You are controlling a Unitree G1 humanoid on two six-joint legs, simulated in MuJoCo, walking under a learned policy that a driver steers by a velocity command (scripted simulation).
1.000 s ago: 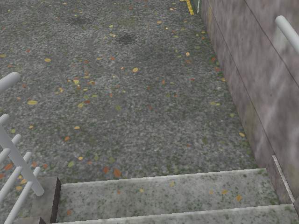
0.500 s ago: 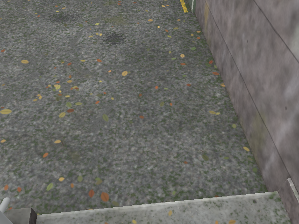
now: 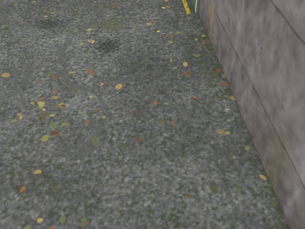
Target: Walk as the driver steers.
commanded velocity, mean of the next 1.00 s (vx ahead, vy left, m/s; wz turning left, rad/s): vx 0.48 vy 0.00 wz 0.04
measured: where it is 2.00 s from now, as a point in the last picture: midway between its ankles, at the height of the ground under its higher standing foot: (160, 212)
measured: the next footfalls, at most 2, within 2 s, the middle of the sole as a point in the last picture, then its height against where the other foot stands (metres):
left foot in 0.34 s outside the picture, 0.15 m lower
right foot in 0.90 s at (177, 214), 0.15 m lower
